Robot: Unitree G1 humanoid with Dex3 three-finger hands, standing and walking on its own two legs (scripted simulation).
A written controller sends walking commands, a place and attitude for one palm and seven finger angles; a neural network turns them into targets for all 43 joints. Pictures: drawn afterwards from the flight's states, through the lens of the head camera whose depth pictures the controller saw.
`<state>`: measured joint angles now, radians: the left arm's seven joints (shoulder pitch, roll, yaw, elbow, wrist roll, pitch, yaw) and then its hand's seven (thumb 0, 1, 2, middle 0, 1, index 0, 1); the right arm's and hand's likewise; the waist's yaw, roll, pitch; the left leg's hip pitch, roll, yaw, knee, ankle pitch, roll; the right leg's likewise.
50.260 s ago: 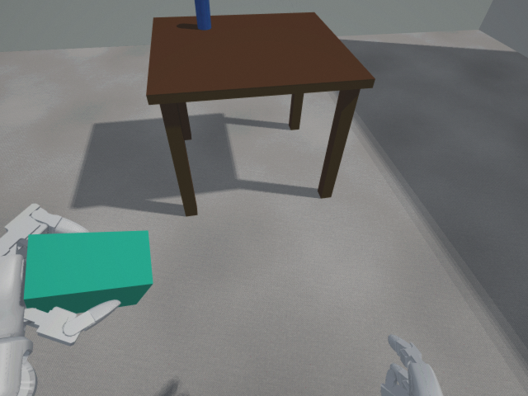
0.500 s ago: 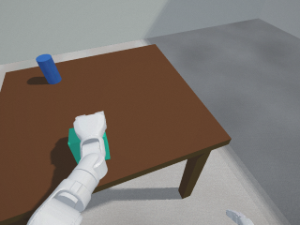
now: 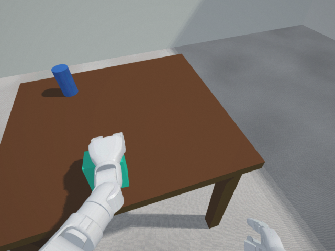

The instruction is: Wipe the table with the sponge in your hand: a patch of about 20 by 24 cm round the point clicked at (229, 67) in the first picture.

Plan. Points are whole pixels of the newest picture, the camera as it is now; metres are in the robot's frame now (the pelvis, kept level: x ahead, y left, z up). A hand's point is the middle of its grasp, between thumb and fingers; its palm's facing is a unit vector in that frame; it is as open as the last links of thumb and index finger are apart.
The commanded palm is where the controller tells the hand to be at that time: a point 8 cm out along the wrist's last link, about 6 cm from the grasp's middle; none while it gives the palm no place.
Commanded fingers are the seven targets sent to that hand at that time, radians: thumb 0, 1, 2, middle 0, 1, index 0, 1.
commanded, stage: wipe back along the third lane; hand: left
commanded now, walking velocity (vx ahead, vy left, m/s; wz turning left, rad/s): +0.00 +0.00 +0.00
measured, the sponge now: (108, 173) +0.33 +0.21 -0.04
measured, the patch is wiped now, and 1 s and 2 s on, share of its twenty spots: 1.00 1.00 1.00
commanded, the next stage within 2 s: slide back across to the middle lane in 0.72 s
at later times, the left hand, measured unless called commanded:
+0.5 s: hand (112, 162) +0.34 +0.19 +0.01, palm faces -0.05 -0.02 -1.00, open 10.6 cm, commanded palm +0.30 +0.16 +0.04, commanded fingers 0.00 0.10 1.30 -1.20 -1.60 -1.20 -1.60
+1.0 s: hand (111, 163) +0.33 +0.19 +0.01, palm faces -0.03 -0.06 -1.00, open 10.6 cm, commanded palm +0.28 +0.19 +0.05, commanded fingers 0.00 0.10 1.30 -1.20 -1.60 -1.20 -1.60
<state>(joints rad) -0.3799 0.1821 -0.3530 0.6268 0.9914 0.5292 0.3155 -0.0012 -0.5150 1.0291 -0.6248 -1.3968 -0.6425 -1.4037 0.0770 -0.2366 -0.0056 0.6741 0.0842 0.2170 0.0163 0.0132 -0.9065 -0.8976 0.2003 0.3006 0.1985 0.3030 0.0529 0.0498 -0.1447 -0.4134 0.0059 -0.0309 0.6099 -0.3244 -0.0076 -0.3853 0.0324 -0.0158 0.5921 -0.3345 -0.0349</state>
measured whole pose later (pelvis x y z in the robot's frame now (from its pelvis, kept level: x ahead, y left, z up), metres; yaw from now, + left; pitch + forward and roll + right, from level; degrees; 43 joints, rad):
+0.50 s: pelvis +0.00 +0.01 +0.00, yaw +0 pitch +7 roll +0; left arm -0.37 0.18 -0.38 0.58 1.01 0.56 0.30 0.00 -0.52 1.03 -0.63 -1.39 -0.65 -1.40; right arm 0.08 -0.23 -0.01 0.67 0.09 0.22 0.03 0.01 -0.91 -0.90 0.20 0.30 0.20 0.30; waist 0.06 0.05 -0.14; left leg -0.43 0.00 -0.03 0.64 -0.34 0.00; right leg -0.40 0.03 -0.02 0.62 -0.35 -0.03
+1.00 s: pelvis -0.01 +0.00 +0.00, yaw -1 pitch +7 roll +0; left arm -0.33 0.20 -0.32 0.56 0.98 0.51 0.31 0.00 -0.52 1.03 -0.64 -1.38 -0.65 -1.39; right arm 0.11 -0.24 -0.02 0.67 0.09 0.22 0.01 0.01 -0.91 -0.90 0.20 0.30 0.20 0.30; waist 0.04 0.05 -0.14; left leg -0.42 0.01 -0.02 0.62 -0.32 -0.01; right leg -0.39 0.04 -0.01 0.61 -0.33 -0.04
